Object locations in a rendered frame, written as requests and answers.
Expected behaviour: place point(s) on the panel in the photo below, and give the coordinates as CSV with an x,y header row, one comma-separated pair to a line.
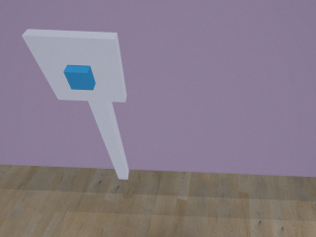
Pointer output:
x,y
53,50

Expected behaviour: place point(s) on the button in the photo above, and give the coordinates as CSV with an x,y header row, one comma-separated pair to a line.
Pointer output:
x,y
80,77

